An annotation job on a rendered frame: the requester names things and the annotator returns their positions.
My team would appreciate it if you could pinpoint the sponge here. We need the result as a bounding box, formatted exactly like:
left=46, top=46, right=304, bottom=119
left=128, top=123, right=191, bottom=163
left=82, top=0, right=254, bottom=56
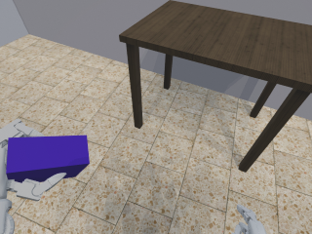
left=6, top=135, right=90, bottom=183

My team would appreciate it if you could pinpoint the table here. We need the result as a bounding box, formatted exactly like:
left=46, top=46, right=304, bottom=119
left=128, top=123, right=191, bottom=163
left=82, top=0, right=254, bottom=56
left=119, top=0, right=312, bottom=173

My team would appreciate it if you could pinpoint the right robot hand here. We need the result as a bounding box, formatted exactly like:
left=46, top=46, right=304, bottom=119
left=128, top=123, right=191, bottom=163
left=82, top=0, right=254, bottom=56
left=231, top=204, right=267, bottom=234

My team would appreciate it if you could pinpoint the left robot hand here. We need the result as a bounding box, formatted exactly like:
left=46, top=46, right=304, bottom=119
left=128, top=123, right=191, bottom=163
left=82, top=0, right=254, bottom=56
left=0, top=118, right=66, bottom=202

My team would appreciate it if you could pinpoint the left robot forearm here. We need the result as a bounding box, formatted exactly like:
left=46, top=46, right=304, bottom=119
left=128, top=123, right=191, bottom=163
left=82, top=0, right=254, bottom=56
left=0, top=199, right=15, bottom=234

